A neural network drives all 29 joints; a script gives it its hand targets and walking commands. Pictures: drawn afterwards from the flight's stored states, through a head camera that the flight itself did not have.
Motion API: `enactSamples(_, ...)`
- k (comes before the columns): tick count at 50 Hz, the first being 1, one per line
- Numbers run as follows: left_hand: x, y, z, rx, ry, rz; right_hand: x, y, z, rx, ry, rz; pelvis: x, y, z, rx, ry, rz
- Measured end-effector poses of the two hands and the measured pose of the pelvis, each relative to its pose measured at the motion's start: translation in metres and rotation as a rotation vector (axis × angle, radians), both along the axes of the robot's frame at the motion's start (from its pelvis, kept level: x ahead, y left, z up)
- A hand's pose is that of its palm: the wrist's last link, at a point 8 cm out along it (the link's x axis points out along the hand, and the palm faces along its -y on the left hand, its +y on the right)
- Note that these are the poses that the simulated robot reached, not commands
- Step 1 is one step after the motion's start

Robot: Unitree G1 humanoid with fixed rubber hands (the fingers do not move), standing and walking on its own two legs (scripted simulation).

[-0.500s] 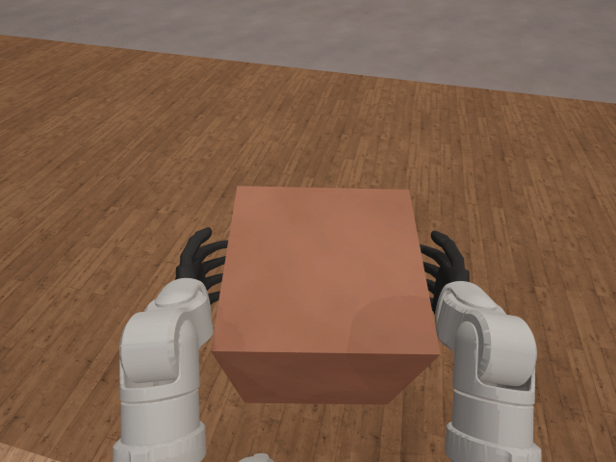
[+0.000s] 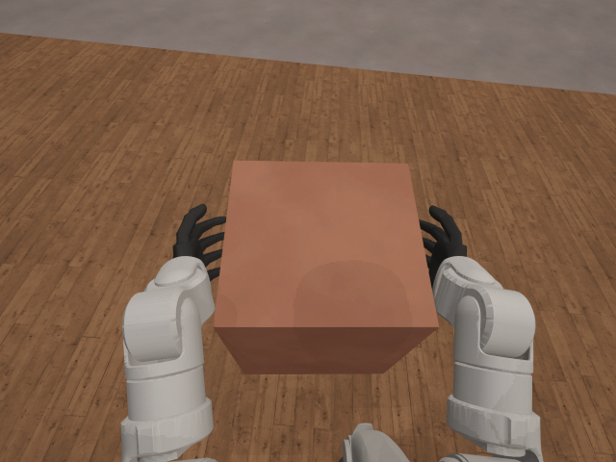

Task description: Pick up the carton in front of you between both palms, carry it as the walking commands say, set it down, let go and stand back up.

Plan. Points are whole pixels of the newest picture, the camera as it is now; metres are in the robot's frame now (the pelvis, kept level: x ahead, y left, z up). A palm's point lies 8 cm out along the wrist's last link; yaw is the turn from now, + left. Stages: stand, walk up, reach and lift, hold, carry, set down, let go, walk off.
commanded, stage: carry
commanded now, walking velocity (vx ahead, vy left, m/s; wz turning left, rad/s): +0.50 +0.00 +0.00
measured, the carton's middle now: (317, 280) +0.36 -0.02 +0.02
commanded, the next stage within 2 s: none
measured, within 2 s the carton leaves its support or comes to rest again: neither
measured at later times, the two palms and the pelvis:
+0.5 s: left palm (200, 120) +0.66 +0.16 +0.05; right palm (367, 116) +0.69 -0.14 +0.04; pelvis +0.34 -0.03 -0.04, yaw +2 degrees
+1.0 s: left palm (225, 29) +1.03 +0.14 +0.02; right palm (352, 31) +1.02 -0.16 +0.03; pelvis +0.69 +0.01 -0.06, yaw -1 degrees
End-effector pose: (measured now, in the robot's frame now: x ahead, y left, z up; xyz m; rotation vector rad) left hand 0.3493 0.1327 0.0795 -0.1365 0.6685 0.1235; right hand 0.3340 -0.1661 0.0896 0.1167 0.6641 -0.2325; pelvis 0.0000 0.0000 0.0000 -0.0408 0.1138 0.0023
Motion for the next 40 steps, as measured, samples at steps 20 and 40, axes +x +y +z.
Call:
enactSamples(20,0.24,0.027,-0.046,0.044,0.071,0.157,0.29,0.028,-0.056,0.016,0.071,0.176,0.279,-0.034,-0.038,0.069,-0.002,0.036)
enactSamples(40,0.556,0.006,-0.054,0.059,-0.004,-0.071,0.543,0.006,-0.063,-0.038,0.007,-0.003,0.563,0.015,-0.074,0.029,-0.02,-0.02)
